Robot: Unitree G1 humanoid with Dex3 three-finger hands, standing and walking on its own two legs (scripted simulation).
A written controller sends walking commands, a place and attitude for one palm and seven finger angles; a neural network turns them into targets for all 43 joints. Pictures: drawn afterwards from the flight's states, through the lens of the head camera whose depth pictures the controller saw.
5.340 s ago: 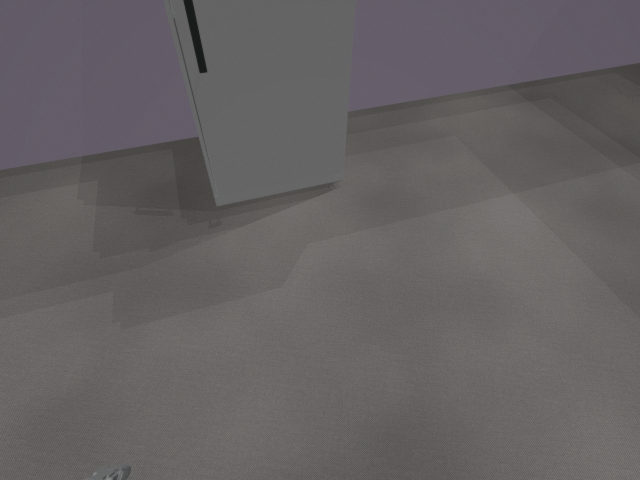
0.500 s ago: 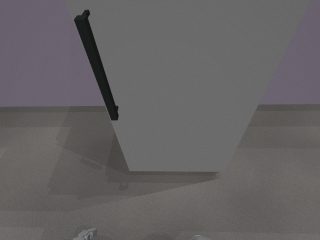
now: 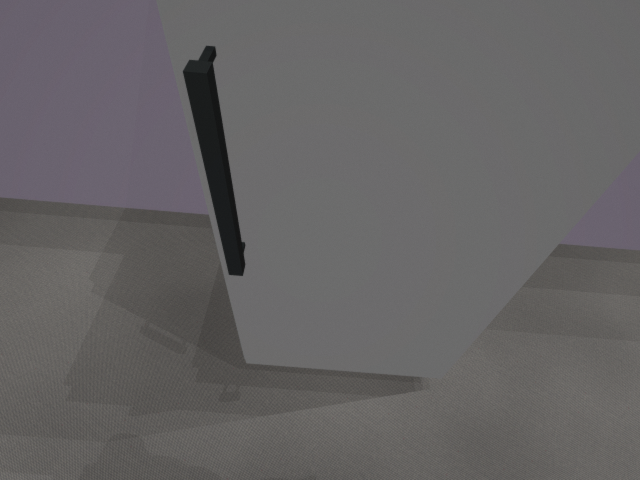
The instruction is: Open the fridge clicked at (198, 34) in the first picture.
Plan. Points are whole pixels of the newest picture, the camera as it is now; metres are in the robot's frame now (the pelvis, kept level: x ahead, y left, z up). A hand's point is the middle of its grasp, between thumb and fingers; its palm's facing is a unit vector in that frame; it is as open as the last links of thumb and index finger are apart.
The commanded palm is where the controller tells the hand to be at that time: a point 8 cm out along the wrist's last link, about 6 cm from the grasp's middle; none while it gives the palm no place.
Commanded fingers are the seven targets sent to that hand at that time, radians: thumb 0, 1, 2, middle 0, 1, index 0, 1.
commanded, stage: come to a stop and stand still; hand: left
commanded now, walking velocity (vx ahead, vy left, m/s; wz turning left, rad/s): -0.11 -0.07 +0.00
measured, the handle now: (226, 184) +0.47 +0.19 +0.09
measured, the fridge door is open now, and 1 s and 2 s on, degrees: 0 0 0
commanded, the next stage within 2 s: look again from close up in 1.28 s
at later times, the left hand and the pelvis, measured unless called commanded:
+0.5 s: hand out of the picture -0.01 +0.14 -0.17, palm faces +0.08 -0.98 -0.20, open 7.2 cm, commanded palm none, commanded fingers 0.00 0.90 0.90 -0.20 -0.30 -0.20 -0.30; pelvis -0.05 -0.04 +0.00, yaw +1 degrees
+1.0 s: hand out of the picture -0.07 +0.14 -0.17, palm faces +0.04 -0.98 -0.18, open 7.4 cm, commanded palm none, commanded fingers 0.00 0.90 0.90 -0.20 -0.30 -0.20 -0.30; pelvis -0.06 -0.02 +0.00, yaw +1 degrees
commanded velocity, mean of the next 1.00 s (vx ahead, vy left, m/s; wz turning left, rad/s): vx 0.00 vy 0.00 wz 0.00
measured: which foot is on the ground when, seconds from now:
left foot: down 0.00-0.18, up 0.20-0.40, down 0.42-1.00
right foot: up 0.00-0.16, down 0.18-1.00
